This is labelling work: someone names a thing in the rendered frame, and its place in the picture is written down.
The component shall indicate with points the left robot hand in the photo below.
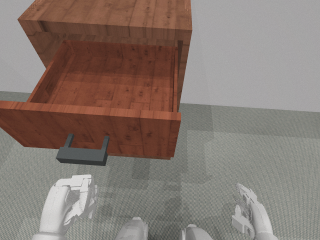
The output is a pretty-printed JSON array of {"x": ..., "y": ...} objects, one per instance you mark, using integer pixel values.
[{"x": 79, "y": 193}]

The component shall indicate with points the right robot hand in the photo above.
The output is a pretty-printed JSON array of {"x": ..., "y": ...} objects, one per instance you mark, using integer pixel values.
[{"x": 255, "y": 219}]

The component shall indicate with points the left robot thigh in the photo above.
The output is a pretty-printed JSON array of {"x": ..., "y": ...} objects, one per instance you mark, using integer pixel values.
[{"x": 133, "y": 230}]

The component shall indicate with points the cabinet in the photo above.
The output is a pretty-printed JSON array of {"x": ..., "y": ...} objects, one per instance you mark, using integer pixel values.
[{"x": 47, "y": 23}]

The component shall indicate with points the left robot shin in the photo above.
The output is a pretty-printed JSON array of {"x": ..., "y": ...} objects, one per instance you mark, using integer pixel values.
[{"x": 136, "y": 218}]

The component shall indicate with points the drawer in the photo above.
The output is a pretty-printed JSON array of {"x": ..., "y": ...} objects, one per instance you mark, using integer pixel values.
[{"x": 96, "y": 89}]

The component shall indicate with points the handle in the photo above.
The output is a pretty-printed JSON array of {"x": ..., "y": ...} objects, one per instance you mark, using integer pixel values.
[{"x": 83, "y": 156}]

